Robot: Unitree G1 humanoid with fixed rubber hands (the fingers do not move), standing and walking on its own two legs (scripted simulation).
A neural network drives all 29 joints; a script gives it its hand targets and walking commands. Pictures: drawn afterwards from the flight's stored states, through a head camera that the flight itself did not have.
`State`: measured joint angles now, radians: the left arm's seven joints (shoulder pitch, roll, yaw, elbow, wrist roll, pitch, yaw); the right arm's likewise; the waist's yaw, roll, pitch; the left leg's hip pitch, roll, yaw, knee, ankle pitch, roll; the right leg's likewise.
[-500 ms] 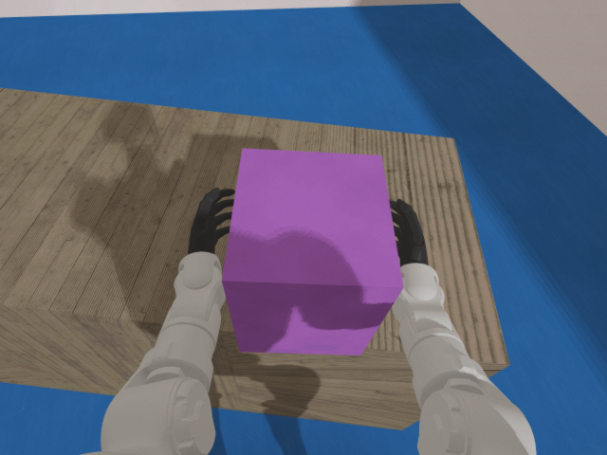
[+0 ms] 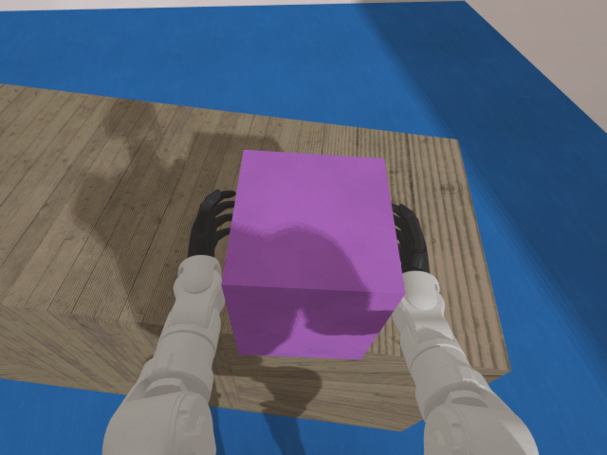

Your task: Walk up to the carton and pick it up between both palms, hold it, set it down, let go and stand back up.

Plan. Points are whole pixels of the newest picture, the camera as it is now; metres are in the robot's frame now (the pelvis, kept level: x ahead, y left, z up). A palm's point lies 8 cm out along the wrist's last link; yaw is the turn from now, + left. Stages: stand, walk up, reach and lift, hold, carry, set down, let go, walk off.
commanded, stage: reach and lift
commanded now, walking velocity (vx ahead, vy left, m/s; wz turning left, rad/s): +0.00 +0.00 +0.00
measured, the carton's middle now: (306, 262) +0.38 +0.02 -0.01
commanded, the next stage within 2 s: none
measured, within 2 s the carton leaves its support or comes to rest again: leaves its support in 0.50 s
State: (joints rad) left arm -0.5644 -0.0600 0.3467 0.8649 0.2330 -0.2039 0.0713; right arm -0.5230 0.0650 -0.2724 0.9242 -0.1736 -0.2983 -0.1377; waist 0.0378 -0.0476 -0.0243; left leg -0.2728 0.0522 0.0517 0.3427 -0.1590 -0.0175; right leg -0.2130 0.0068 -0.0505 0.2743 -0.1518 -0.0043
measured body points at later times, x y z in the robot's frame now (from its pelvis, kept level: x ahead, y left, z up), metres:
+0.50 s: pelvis -0.01 +0.00 +0.00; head +0.03 +0.03 +0.45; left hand +0.37 +0.17 +0.04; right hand +0.37 -0.13 +0.04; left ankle +0.00 +0.13 -0.75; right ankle -0.01 -0.11 -0.75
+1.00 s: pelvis -0.04 +0.00 +0.00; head -0.01 +0.03 +0.44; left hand +0.36 +0.17 +0.06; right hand +0.37 -0.12 +0.06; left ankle +0.00 +0.13 -0.75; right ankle -0.01 -0.11 -0.75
